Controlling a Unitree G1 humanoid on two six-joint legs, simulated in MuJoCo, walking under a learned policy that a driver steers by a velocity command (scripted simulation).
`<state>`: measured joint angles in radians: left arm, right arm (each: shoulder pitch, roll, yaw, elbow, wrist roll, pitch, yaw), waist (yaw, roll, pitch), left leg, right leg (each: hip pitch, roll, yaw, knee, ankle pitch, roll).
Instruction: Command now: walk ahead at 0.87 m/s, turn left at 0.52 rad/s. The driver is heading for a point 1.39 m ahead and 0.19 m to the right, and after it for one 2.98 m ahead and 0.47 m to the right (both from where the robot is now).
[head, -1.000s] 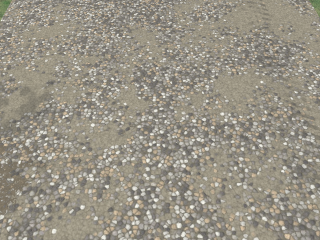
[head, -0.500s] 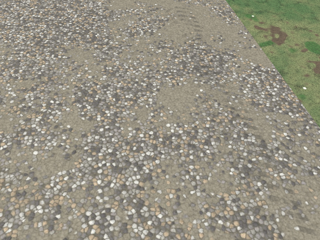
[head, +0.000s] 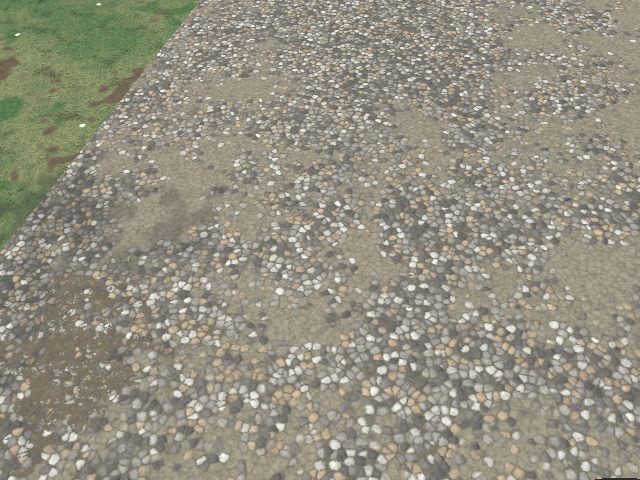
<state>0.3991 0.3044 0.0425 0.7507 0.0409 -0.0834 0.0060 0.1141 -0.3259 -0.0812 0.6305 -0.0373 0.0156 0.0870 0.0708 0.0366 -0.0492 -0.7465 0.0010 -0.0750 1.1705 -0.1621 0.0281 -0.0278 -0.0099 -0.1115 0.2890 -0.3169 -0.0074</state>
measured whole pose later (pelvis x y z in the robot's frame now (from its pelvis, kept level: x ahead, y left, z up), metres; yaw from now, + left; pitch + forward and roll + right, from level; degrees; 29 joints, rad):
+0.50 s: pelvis +0.39 +0.11 -0.01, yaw -1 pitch +0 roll +1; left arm 0.24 0.28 0.05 0.82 0.00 -0.02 -0.06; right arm 0.44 -0.27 -0.05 0.88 -0.02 -0.11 0.02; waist -0.02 -0.05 0.02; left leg 0.07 -0.08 0.19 0.26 -0.33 0.08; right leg -0.78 -0.11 0.01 1.13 -0.03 -0.08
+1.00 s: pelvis +0.85 +0.07 -0.01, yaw -27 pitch +2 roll +0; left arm 0.46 0.30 0.08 0.87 0.00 -0.07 -0.02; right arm -0.05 -0.24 0.04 0.57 -0.04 -0.06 0.02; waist 0.13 0.00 0.03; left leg -0.71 0.13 -0.10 0.68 0.01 -0.05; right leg 0.01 0.18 0.20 0.33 -0.33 -0.16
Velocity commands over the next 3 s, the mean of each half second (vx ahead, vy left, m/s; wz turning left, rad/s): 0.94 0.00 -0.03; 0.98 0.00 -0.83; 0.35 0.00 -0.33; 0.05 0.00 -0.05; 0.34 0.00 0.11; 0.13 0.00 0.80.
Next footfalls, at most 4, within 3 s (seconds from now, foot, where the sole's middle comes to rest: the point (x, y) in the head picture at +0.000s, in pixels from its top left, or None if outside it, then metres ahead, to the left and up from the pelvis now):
0.22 left None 0.31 0.17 -0.78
0.68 right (340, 379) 0.75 0.07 -0.78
1.10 left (347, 231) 1.22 0.07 -0.78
1.50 right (425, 249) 1.16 -0.15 -0.78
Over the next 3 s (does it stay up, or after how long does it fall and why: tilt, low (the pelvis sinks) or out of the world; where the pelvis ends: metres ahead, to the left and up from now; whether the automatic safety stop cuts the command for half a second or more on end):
stays up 1.33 -0.17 -0.01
